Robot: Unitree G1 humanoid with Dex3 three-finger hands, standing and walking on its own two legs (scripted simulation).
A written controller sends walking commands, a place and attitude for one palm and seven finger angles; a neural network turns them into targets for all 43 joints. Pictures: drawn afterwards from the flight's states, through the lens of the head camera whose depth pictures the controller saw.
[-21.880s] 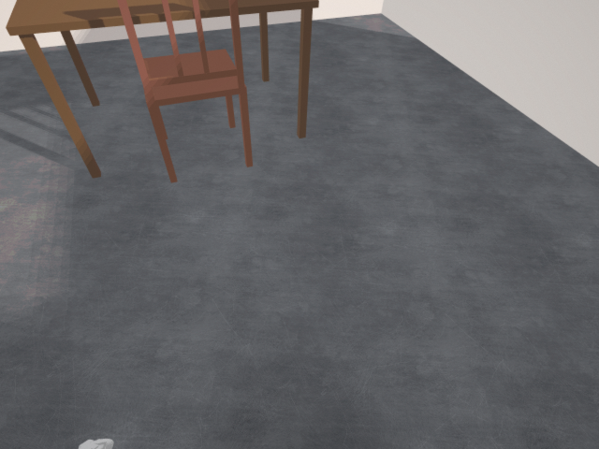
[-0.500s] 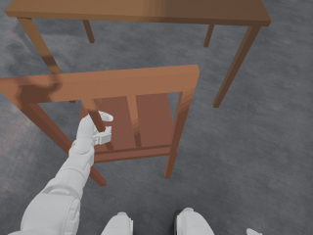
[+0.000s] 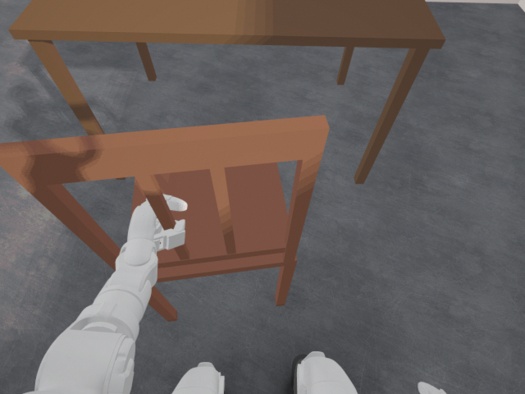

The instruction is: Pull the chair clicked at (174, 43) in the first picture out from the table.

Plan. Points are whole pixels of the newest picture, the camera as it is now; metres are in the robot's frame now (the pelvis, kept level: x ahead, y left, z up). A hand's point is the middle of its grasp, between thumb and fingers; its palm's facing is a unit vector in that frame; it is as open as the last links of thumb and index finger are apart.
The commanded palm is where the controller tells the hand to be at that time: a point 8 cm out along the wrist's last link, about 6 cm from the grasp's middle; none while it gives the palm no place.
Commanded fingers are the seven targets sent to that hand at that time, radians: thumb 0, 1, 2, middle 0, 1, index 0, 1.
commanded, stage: step backward, pulling the chair out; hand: left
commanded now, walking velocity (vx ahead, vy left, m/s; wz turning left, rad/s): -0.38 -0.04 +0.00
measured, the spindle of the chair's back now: (168, 222) +0.40 +0.17 -0.06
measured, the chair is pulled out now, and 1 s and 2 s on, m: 0.44 0.45 0.45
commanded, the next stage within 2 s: none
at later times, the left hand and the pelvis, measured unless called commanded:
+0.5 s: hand (176, 236) +0.37 +0.15 -0.05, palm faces +0.05 -0.97 -0.23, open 5.5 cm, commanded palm +0.38 +0.20 -0.04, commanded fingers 0.00 0.90 0.90 -0.50 -1.45 -0.50 -1.45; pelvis -0.01 +0.00 +0.00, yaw -1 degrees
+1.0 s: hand (174, 238) +0.37 +0.15 -0.05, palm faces +0.04 -0.97 -0.23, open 5.6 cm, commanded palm +0.38 +0.20 -0.04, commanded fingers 0.00 0.90 0.90 -0.50 -1.45 -0.50 -1.45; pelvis -0.01 +0.00 +0.00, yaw -2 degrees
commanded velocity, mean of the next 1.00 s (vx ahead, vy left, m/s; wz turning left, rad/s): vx -0.37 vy -0.02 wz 0.01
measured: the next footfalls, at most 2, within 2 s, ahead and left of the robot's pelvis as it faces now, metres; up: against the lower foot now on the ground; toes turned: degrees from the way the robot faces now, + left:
none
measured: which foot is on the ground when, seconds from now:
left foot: down 0.00-1.00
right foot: down 0.00-1.00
